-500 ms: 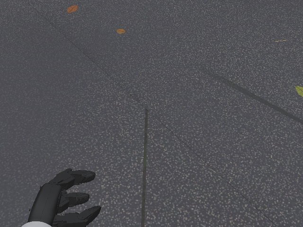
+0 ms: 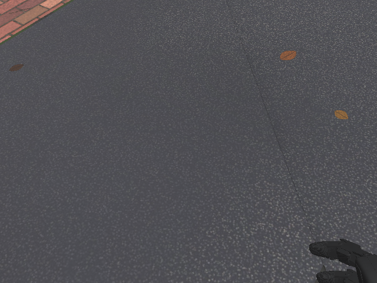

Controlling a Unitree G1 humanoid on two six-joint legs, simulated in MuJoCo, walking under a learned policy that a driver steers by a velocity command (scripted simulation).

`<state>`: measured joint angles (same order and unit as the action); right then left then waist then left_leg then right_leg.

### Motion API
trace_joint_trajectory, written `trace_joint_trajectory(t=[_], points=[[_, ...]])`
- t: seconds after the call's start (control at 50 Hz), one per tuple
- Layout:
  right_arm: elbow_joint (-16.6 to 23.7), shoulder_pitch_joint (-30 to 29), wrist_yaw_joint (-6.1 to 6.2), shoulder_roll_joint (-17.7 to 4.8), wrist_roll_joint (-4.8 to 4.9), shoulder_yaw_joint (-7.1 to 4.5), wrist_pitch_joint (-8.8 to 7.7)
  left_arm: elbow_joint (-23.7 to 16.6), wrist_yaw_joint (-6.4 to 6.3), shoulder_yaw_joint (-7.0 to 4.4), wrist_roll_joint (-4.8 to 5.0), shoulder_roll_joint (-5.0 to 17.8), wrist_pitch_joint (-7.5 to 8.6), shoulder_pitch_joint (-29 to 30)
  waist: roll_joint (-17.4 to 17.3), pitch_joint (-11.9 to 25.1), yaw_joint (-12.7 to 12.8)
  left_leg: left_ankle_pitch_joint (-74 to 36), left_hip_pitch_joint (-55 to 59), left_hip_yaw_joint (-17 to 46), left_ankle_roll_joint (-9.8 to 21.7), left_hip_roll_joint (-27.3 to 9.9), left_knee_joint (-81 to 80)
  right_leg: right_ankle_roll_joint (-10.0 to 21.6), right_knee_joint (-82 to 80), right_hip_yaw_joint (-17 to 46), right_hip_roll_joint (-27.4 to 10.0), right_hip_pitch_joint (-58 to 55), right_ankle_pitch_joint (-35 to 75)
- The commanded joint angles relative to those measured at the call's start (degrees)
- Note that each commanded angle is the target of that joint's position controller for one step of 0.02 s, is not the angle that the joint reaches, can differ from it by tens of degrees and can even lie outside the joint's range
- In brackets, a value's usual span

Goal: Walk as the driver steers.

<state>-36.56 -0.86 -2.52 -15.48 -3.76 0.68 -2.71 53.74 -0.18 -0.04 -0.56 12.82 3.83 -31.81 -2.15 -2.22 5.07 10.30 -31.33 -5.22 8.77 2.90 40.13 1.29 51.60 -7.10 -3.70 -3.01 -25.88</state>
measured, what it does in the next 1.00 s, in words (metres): walks ahead, turning right: right foot, then left foot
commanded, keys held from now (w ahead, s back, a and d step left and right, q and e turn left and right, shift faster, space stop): w+e+shift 0.54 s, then e+shift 0.46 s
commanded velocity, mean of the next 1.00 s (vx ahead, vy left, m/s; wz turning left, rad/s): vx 0.74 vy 0.00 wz -0.79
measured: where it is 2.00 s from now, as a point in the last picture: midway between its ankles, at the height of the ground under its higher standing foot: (224, 199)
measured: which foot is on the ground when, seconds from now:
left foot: down 0.00-0.42, up 0.44-0.80, down 0.82-1.00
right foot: up 0.00-0.40, down 0.42-0.80, up 0.82-1.00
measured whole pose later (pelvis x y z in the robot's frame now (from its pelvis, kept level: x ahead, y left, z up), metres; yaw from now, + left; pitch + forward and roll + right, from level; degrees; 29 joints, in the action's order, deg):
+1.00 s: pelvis +0.79 -0.18 +0.02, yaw -52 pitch +1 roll +0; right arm -38.7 10.1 1.9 -15.4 -1.7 -0.3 -2.9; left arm 38.7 1.3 -5.6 -1.2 22.1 -3.3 -10.0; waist 1.7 -6.8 0.3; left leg 4.2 -23.4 -4.3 1.1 -1.4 27.2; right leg -1.8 70.3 2.6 3.7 30.1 -25.1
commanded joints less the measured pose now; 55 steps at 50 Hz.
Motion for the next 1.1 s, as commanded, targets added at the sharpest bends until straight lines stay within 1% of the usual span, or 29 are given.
trace_joint_trajectory(t=[0.02,0.04,0.06,0.12,0.2,0.28,0.32,0.36,0.4,0.42,0.44,0.46,0.48,0.5,0.52,0.56,0.6,0.64,0.72,0.78,0.8,0.82,0.84,0.86,0.88,0.9,0.96,1.02,1.1], points=[[-4.83,24.3,2.52,-14.47,0.68,-6.24,-0.53,-10.37,-0.45,-2.94,2.06,12.05,1.41,9.58,2.02,17.17,-13.36,8.81,50.93,39.28,5.8,-24.24,-19.77,4.81,35.39,12.46,0.94,45.85,7.22],[-6.21,21.52,2.4,-11.44,1.07,-5.5,-1.34,-10.38,0.03,-2.34,1.78,9.56,1.47,10.42,1.77,6.99,-10.27,4.66,39.99,32.17,5.17,-22.39,-22.64,4.57,30.4,11.02,-0.97,45.69,10.13],[-6.67,18.78,2.2,-8.78,0.92,-5.07,-2.12,-8.89,0.5,-2.21,1.2,8.31,0.79,10.11,3.66,3.16,-7.73,2.48,32.9,26.31,3.48,-19.76,-24.92,4.24,26.71,11.5,-2.98,43.12,11.46],[-8.52,18.29,2.22,-4.07,2.26,-3.8,-3.96,-6.5,2.15,-2.26,-0.25,5.25,-2.41,6.88,0.44,-0.03,-3.26,0.59,23.23,14.86,0.91,-16.69,-31.14,2.99,22.42,11.72,-5.06,38.21,12.39],[-10.59,19.18,1.83,-3.32,2.89,-3.62,-5.53,-10.97,3.29,-1.91,-0.12,3.17,-3.09,19.33,-1.43,-5.5,-3.63,-14.96,21.79,-0.76,-3.05,-12.04,-34.96,2.88,13.47,7.53,-5.06,45.04,23.12],[-11.69,20.75,2.79,-5.18,3.14,-3.47,-5.89,-13.87,4.76,-1.2,-0.03,3.66,-2.37,27.12,0.92,-6.52,-4.09,-32.13,25.13,-9.62,-5.96,-10.82,-36.05,5.75,-4.26,-0.23,-1.26,39.43,33.55],[-11.94,22.33,3.83,-8.03,3.26,-3.8,-5.61,-13.86,5.13,-1.38,-0.21,4.95,-2.29,26.9,-0.35,-3.98,-3.2,-54.92,31.34,-11.19,-7.58,-12.1,-30.9,7.64,-9.22,-4.45,3.57,33.82,34.6],[-10.97,20.88,5.21,-12.14,2.53,-4.88,-3.86,-11.56,4.69,-2.44,0.04,8.26,-2.64,17.74,-4.33,2.28,2.38,-74.45,35.87,-10.75,-8.53,-14.33,-17.32,9.13,-9.24,-5.74,7.93,24.05,27.36],[-8.63,14.69,5.42,-14.54,1.42,-5.8,-1.59,-5.22,3.25,-5.38,-0.17,13.95,-2.95,-4.75,-3.75,11.52,13.39,-70.85,27.2,-8.03,-7.15,-15.75,13.78,12.84,-10.5,0.0,9.51,0.8,17.05],[-9.17,13.73,3.98,-11.08,1.38,-5.25,-1.31,-4.28,1.87,-6.85,0.69,15.97,-3.07,-5.53,3.92,8.68,12.41,-25.62,17.0,-8.15,-7.08,-6.95,37.42,15.27,-15.55,6.08,7.07,-4.3,14.01],[-4.9,15.63,3.21,-1.18,0.22,-2.4,-2.72,-4.73,1.47,-7.41,0.4,19.91,-3.67,0.15,17.25,5.29,2.61,19.23,-5.9,-2.53,-8.8,1.2,57.83,19.64,-12.28,24.8,-0.95,-10.28,29.05],[0.95,17.37,2.88,-2.67,1.97,-1.64,-4.29,-7.73,1.15,-8.31,-0.4,23.08,-3.97,3.12,17.62,17.3,0.61,18.59,-18.52,9.3,-8.9,1.33,61.23,29.25,-29.74,51.52,-9.69,-20.13,8.51],[0.6,13.16,2.93,-6.4,1.36,-1.68,-5.57,-8.9,0.62,-7.8,-0.69,18.6,-3.76,5.0,5.31,10.69,0.99,13.26,-21.11,11.5,-8.1,-2.43,55.06,25.84,-39.15,55.91,-11.05,-13.85,-1.57],[0.23,11.53,2.84,-7.63,1.48,-1.96,-5.79,-8.22,0.43,-6.94,-0.59,15.13,-3.4,7.06,-1.75,3.99,-1.99,9.09,-18.14,11.37,-8.24,-5.04,48.05,22.59,-39.93,50.87,-9.38,-3.74,0.17],[0.33,10.66,2.98,-6.86,0.52,-1.62,-5.11,-7.87,0.38,-6.48,-0.26,14.08,-2.69,8.44,-3.85,0.66,-4.49,9.46,-14.53,11.13,-9.09,-6.63,43.68,21.02,-39.28,45.4,-6.72,4.7,6.8],[0.25,11.37,2.89,-6.0,-0.33,-1.13,-2.1,-8.55,0.05,-5.56,0.35,12.59,-0.94,11.01,-5.15,-3.46,-8.03,9.86,-7.05,10.04,-11.42,-9.33,35.06,19.45,-40.2,35.87,-2.03,18.81,18.76],[2.78,7.2,2.76,-5.01,0.18,-0.69,-1.03,-9.03,0.34,-5.76,0.62,14.19,0.37,11.33,-4.22,-5.04,-7.98,7.12,-1.26,6.34,-13.14,-8.78,22.99,18.08,-39.72,28.46,1.74,26.02,42.17],[4.78,3.23,2.45,-2.85,0.96,0.12,-1.12,-8.7,0.35,-6.17,1.05,14.5,0.16,10.58,-1.33,-2.82,-6.31,-4.17,3.03,3.86,-12.45,-6.0,10.99,13.77,-34.72,22.27,6.54,25.49,57.1],[5.9,-0.08,2.57,-2.34,2.35,0.5,-1.26,-7.82,0.35,-6.97,1.46,14.21,-2.02,6.08,5.31,3.72,-0.7,-16.91,11.42,2.24,-10.08,1.4,-6.09,5.85,-26.68,22.98,10.12,18.33,56.02],[3.45,9.83,4.35,-7.67,2.21,-1.41,-2.3,-10.49,-0.34,-7.76,0.59,15.72,-2.21,11.2,6.83,7.66,-6.37,-18.65,23.92,7.42,-9.23,2.09,-14.78,2.24,-11.33,28.45,10.34,16.18,51.15],[0.65,19.43,4.75,-10.08,1.99,-2.33,-3.25,-11.98,-0.3,-7.47,0.81,14.54,-1.76,14.15,5.67,11.2,-11.41,-25.95,32.73,11.03,-7.81,-3.05,-16.89,0.73,1.72,26.64,11.43,17.92,43.94],[-0.5,24.82,4.91,-12.92,1.43,-2.78,-3.76,-13.92,-0.45,-5.92,1.19,7.46,-1.87,11.68,-4.93,17.34,-10.46,-49.95,44.76,21.42,-4.99,-19.43,-10.92,-0.13,19.18,19.26,15.95,26.74,-8.01],[1.76,23.16,4.06,-13.6,0.69,-3.32,-3.12,-15.6,-1.55,-5.49,3.03,8.08,-2.42,0.2,-11.6,29.38,-4.59,-64.2,53.39,39.75,3.91,-36.06,-7.46,-1.05,31.93,15.77,16.29,34.03,-16.5],[3.24,17.72,4.55,-11.72,2.03,-4.14,-2.54,-14.1,-1.46,-5.99,0.5,12.64,-3.07,2.82,-8.7,31.48,-6.13,-48.89,46.56,43.31,6.94,-32.22,-12.97,-0.64,32.73,14.47,11.59,34.36,-5.59],[4.0,14.55,4.69,-5.83,2.49,-2.33,-2.04,-14.38,-0.81,-6.52,-0.67,14.16,-3.94,8.23,-3.32,23.06,-6.05,-42.87,38.12,32.85,5.38,-26.06,-14.09,-1.54,29.81,13.23,9.3,34.37,-0.98],[3.18,13.22,4.73,-3.2,2.16,-1.54,-1.38,-14.75,-0.04,-6.55,-0.88,13.02,-4.73,10.18,-1.5,17.79,-4.95,-37.03,34.34,26.16,3.43,-22.66,-14.74,-2.59,27.53,12.89,7.95,36.25,0.3],[0.85,13.58,4.66,-5.39,2.42,-2.38,-0.57,-16.56,1.95,-5.74,-0.93,10.25,-7.63,12.12,-5.21,10.22,-3.39,-34.5,23.2,15.58,1.93,-18.63,-19.28,-3.94,19.78,11.09,5.6,33.76,0.83],[0.32,14.07,3.96,-7.63,1.66,-3.56,-0.68,-18.63,2.44,-4.95,-0.66,9.09,-8.6,14.98,-5.48,10.27,-2.92,-31.9,19.01,10.73,3.57,-21.01,-21.44,-2.78,16.02,8.91,3.9,31.6,4.58],[1.51,11.0,3.56,-8.63,1.33,-4.13,0.01,-21.87,3.41,-4.86,-0.22,10.3,-9.86,20.5,-6.06,8.3,-2.23,-12.11,11.45,3.49,1.15,-21.19,-23.2,-1.11,7.25,6.83,1.19,25.79,13.32]])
